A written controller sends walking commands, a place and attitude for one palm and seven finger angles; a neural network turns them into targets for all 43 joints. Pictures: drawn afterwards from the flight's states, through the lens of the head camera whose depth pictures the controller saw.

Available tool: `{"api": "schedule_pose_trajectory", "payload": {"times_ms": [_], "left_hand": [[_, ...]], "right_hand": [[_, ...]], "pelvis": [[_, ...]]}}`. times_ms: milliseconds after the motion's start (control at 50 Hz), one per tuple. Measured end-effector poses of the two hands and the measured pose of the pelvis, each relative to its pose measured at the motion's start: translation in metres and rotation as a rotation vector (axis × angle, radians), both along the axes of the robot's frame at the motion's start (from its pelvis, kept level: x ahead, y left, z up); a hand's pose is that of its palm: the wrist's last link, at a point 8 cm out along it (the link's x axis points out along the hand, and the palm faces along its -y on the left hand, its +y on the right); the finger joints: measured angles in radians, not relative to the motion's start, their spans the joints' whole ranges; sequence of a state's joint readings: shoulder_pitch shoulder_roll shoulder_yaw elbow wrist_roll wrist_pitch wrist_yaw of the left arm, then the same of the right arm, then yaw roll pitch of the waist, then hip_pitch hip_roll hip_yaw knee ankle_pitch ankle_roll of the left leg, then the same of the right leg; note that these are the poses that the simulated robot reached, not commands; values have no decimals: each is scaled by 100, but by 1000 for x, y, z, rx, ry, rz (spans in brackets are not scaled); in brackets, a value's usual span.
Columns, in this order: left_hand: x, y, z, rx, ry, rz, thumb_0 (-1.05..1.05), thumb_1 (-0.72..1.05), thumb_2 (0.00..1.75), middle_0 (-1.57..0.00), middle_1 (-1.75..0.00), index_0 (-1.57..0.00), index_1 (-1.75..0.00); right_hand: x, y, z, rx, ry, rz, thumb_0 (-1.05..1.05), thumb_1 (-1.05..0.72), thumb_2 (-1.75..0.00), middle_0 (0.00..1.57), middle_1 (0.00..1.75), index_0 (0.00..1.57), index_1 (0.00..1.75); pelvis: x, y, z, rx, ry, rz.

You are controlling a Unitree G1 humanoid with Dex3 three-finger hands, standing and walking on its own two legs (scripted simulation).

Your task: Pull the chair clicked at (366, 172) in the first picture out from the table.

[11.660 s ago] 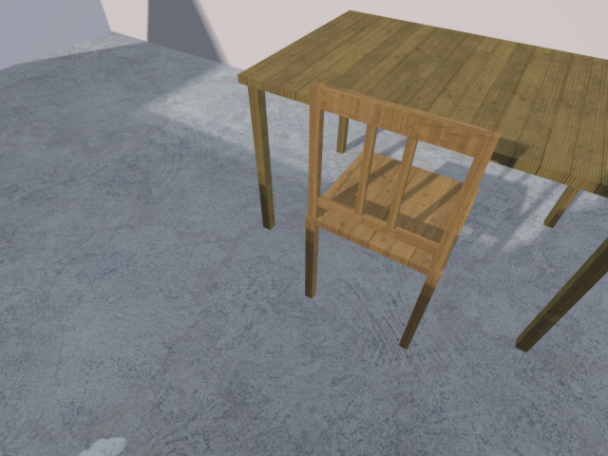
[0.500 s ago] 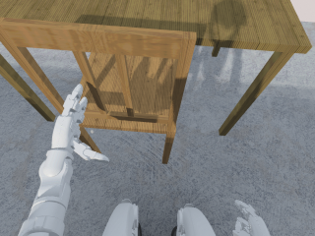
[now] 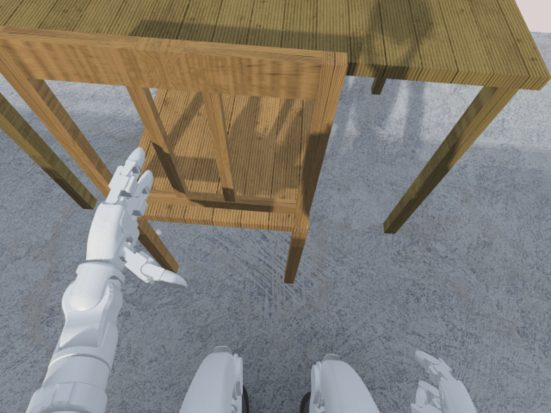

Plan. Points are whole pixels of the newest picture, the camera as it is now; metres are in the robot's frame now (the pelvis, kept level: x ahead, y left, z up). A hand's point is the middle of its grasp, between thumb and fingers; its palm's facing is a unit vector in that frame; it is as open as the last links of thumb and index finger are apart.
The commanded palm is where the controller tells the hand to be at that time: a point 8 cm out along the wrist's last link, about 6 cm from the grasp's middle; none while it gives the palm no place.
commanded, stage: aim the fingers beside a spindle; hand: left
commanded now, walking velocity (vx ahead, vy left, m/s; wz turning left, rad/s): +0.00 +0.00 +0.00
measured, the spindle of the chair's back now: (164, 150) +0.50 +0.19 +0.01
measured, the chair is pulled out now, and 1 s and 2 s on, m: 0.00 0.00 0.00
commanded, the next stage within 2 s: push the fingers through the gap in 1.52 s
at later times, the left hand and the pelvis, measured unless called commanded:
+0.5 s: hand (169, 237) +0.35 +0.16 +0.01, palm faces -0.11 -0.99 -0.04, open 16.9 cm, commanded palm +0.35 +0.22 +0.02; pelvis +0.00 +0.00 +0.00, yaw +0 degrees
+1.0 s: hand (165, 226) +0.36 +0.16 +0.03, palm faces -0.07 -0.99 -0.08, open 16.9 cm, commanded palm +0.35 +0.22 +0.02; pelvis +0.01 +0.00 +0.00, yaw +0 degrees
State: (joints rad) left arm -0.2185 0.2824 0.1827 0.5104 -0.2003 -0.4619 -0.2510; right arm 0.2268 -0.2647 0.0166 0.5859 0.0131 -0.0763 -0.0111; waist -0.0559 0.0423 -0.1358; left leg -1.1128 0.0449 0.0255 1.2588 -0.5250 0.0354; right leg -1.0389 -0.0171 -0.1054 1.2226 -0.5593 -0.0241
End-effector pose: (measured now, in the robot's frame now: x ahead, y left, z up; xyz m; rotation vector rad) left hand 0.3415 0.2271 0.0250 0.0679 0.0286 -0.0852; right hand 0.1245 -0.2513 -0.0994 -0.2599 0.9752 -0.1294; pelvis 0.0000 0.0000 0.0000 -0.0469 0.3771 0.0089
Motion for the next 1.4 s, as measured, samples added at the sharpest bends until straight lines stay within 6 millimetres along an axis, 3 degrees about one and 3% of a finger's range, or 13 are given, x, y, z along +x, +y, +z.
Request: {"api": "schedule_pose_trajectory", "payload": {"times_ms": [160,380,540,700,840,920,1020,1120,1200,1280,1400], "left_hand": [[-4,-14,-7,-23,26,-14,-1,-50,30,-6,-8,-6,-8],[0,2,1,3,-7,16,-1,-50,30,-6,-8,-6,-8],[0,-14,-14,-26,40,-24,-1,-50,30,-6,-8,-6,-8],[10,-2,6,14,-32,21,-1,-50,30,-6,-8,-7,-8],[8,-9,-16,-20,76,-12,-1,-50,30,-6,-7,-6,-8],[4,-16,-11,-22,31,-17,-1,-50,30,-6,-8,-6,-8],[5,-6,8,13,-44,20,-1,-50,30,-6,-8,-7,-8],[6,6,-7,2,42,35,-1,-50,30,-6,-8,-7,-8],[-2,-3,-17,-25,73,-8,-1,-50,30,-6,-7,-6,-8],[-6,-15,-4,-24,0,-36,-1,-50,30,-6,-8,-6,-8],[8,6,1,4,-21,38,-1,-50,30,-7,-8,-7,-8]], "right_hand": [[4,2,3,0,-15,1,1,-91,-90,20,30,20,30],[4,3,0,4,-9,10,1,-91,-90,20,30,20,30],[3,1,0,-10,-4,3,1,-91,-90,20,30,20,30],[-1,2,-1,0,9,-4,1,-91,-90,20,30,20,30],[-2,2,-2,6,23,-10,1,-91,-90,20,30,20,30],[-1,0,-1,-5,16,-15,1,-91,-90,20,30,20,30],[2,1,1,3,11,-7,1,-91,-90,20,30,20,30],[5,1,0,9,8,2,1,-91,-90,20,30,20,30],[7,-1,2,-4,-3,-3,1,-91,-90,20,30,20,30],[9,-1,4,-16,-12,1,1,-91,-90,20,30,20,30],[9,1,2,-11,-13,6,1,-91,-90,20,30,20,30]], "pelvis": [[2,2,1,3,0,-3],[0,1,0,0,0,1],[0,2,-1,-1,7,0],[2,2,0,1,6,-4],[4,2,0,2,15,-3],[5,2,0,2,12,-7],[6,1,2,6,4,-8],[5,-1,1,4,9,-2],[5,0,0,-1,10,0],[5,1,2,-2,4,-1],[3,0,-1,0,5,-3]]}}
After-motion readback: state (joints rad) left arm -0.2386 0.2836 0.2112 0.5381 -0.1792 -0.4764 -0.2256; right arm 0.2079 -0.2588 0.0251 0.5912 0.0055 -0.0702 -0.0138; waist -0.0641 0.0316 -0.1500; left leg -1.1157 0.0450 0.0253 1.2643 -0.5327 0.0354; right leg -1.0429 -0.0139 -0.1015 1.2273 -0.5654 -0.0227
